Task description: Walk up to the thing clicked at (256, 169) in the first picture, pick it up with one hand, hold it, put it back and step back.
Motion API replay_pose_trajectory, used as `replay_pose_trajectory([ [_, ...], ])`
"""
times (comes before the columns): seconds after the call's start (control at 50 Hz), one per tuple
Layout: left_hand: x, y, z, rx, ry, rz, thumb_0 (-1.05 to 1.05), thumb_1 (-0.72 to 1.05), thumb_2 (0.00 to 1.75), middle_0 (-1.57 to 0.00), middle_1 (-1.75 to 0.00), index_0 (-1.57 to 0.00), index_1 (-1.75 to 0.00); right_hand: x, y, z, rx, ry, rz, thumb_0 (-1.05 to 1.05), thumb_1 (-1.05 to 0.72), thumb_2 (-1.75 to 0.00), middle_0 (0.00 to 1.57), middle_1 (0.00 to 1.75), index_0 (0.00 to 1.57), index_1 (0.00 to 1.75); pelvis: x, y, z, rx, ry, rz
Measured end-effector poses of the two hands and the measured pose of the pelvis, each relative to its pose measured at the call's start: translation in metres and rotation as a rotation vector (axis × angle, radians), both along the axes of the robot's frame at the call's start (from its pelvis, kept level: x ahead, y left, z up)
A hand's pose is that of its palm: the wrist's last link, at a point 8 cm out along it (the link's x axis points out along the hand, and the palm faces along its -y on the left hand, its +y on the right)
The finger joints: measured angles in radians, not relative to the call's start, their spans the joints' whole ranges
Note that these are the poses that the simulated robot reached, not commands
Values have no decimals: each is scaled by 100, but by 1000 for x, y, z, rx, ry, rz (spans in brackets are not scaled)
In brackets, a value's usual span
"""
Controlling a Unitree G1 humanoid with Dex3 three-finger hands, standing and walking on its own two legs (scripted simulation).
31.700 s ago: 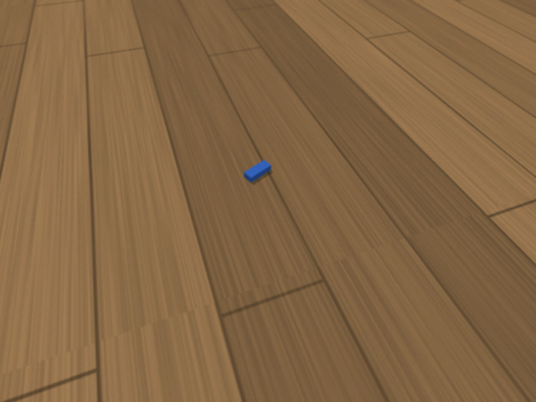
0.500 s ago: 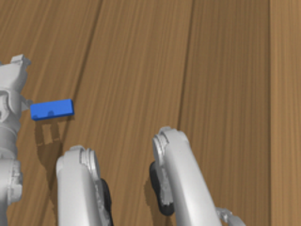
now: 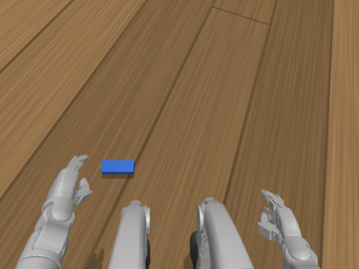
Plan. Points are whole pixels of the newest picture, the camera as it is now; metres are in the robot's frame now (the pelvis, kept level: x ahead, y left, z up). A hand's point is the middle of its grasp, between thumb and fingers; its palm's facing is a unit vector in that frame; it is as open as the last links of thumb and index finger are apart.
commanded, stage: home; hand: left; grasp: from above
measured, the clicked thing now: (118, 167) +0.50 +0.22 -0.54
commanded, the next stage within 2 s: none
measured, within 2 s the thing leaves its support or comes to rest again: neither
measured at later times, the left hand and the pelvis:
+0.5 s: hand (59, 203) +0.24 +0.19 +0.10, palm faces +0.09 -0.97 -0.21, open 7.4 cm; pelvis +0.07 +0.00 +0.15, yaw +2 degrees
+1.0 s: hand (56, 210) +0.23 +0.18 +0.11, palm faces +0.09 -0.98 -0.20, open 7.4 cm; pelvis +0.08 +0.00 +0.16, yaw +2 degrees
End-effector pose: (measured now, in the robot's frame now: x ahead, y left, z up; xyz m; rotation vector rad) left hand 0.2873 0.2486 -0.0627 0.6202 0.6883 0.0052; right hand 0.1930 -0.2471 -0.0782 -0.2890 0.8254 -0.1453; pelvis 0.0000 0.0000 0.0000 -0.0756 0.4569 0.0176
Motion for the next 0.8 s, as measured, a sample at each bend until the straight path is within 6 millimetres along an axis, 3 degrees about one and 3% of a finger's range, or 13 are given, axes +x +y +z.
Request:
replay_pose_trajectory([
  [0.14, -25, -11, 55, -163, 41, 148, 1, 90, 90, -21, -31, -21, -30, 7, 16, 54, 42, -60, -15, 0, -90, -90, 20, 30, 20, 30, 15, -2, 52, 9, -72, 7],
  [0.28, -46, -15, 108, -278, 81, 273, 1, 90, 90, -20, -31, -21, -30, 0, 15, 101, 27, -65, -63, 1, -90, -90, 20, 30, 20, 30, 38, -2, 100, 15, -136, 14],
  [0.5, -68, -15, 186, -351, 50, 336, 1, 90, 90, -20, -31, -20, -30, 9, 8, 163, -17, -162, -108, 1, -90, -90, 20, 30, 20, 30, 67, 1, 149, 22, -238, 22],
  [0.62, -79, -13, 202, -353, 50, 335, 1, 90, 90, -20, -31, -20, -30, 30, 11, 179, -15, -243, -83, 1, -90, -90, 20, 30, 20, 30, 74, 1, 157, 26, -267, 27],
  [0.8, -84, -15, 195, -372, 71, 348, 1, 91, 90, -20, -30, -20, -30, 51, 17, 188, -17, -297, -17, 1, -90, -90, 20, 30, 20, 30, 74, -1, 157, 31, -281, 35],
])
